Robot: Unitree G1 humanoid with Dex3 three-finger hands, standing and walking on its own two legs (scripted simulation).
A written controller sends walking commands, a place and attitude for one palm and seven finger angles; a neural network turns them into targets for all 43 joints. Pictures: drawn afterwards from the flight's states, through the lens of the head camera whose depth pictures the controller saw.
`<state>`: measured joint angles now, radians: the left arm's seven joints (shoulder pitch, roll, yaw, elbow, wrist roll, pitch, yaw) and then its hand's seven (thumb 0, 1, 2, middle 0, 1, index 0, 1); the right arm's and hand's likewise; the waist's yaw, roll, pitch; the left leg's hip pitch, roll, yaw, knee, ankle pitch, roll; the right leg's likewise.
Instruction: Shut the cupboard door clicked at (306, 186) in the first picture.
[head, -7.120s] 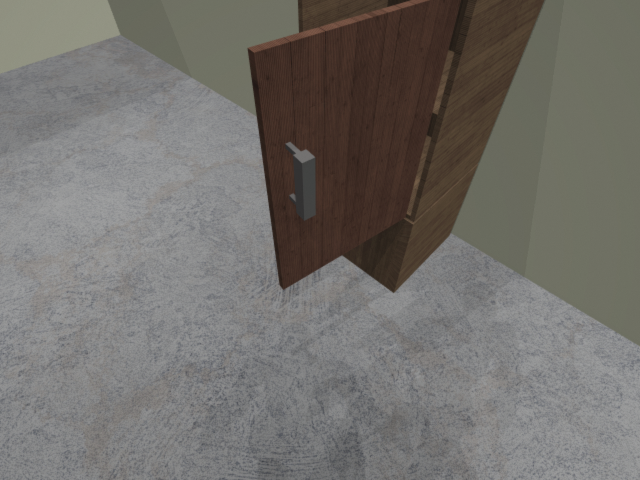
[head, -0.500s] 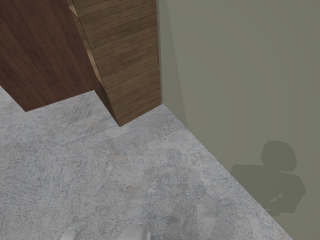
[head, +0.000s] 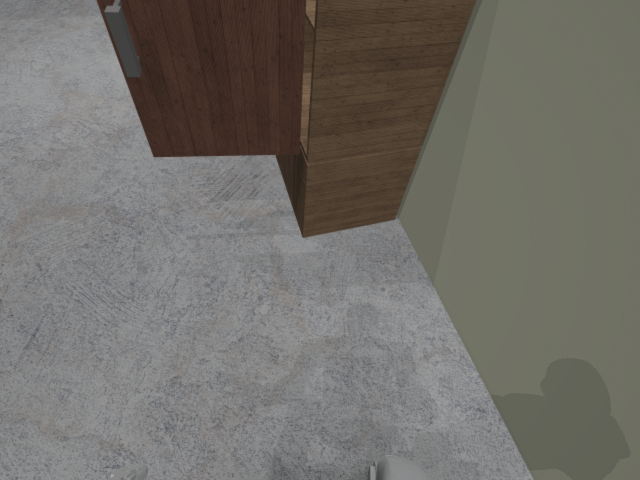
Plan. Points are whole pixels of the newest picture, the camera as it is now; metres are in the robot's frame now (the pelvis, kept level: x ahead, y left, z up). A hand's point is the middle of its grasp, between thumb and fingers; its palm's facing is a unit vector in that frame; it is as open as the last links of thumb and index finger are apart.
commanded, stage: turn to face it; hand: left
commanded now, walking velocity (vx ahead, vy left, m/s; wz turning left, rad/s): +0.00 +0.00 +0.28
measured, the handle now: (126, 38) +0.91 +0.48 +0.01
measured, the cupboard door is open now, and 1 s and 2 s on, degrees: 80 80 80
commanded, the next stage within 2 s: take the last steps up to it in 0.24 s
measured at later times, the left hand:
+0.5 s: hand out of the picture +0.02 +0.16 -0.16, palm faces +0.20 -0.96 -0.21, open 7.3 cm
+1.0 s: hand (134, 456) +0.15 +0.26 -0.16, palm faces +0.22 -0.96 -0.18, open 7.4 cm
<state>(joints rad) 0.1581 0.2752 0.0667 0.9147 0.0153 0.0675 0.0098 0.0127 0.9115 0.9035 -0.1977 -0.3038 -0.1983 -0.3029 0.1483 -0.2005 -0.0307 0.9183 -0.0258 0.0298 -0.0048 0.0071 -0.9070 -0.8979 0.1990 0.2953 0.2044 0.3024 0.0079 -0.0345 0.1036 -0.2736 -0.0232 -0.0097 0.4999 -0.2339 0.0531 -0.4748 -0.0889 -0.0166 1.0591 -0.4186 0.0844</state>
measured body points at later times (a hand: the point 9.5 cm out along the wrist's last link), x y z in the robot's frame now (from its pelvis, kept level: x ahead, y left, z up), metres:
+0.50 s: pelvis +0.01 -0.03 +0.00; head +0.04 -0.03 +0.45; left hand +0.01 +0.21 -0.15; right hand +0.10 -0.28 -0.14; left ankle -0.02 +0.09 -0.69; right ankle +0.00 -0.16 -0.74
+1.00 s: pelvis +0.11 +0.06 +0.00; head +0.13 +0.07 +0.45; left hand +0.14 +0.31 -0.15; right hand +0.10 -0.16 -0.15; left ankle +0.00 +0.11 -0.74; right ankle +0.22 -0.04 -0.69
